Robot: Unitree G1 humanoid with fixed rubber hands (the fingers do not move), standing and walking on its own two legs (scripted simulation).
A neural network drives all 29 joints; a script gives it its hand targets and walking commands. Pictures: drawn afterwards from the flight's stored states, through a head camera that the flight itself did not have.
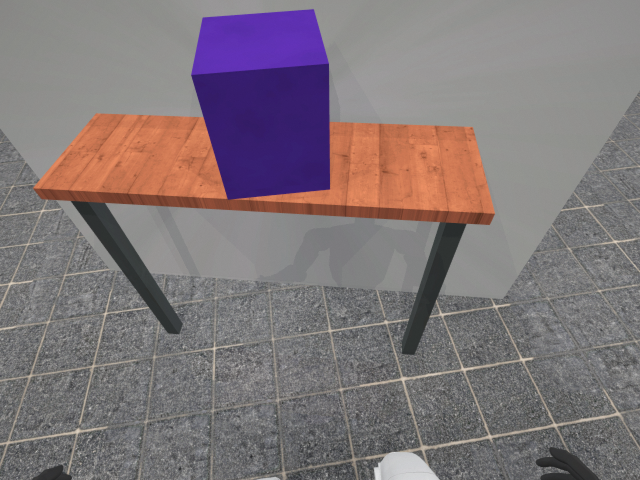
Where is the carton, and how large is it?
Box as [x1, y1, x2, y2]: [191, 9, 329, 199]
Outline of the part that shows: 313,9 202,18 191,75 228,199 329,189 328,62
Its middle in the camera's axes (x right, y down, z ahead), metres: -0.09 -0.25 +0.72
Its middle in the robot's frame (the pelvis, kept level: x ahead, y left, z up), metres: +0.72 +0.07 +0.08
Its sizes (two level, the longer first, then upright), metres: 0.210 0.200 0.250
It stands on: a table, 0.71 m high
